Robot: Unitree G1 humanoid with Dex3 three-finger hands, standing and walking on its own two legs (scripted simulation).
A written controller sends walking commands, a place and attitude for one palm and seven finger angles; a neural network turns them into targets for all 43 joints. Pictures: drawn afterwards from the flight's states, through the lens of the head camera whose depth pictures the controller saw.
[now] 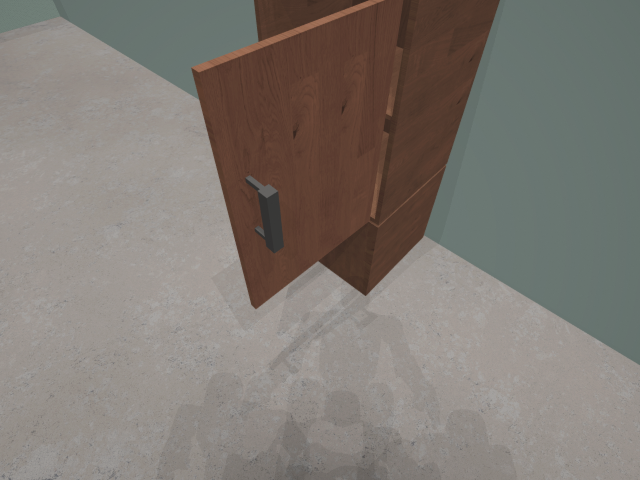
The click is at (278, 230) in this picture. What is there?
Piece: cupboard door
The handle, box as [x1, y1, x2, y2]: [245, 175, 283, 253]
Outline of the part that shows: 249,175 245,179 246,182 258,192 263,228 262,229 259,226 257,226 255,228 255,231 266,241 266,246 274,253 283,246 277,191 268,184 263,186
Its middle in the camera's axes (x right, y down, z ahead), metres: -0.10 -0.04 +0.70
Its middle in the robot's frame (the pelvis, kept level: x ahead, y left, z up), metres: +0.54 +0.13 -0.03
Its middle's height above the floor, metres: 0.75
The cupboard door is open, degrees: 87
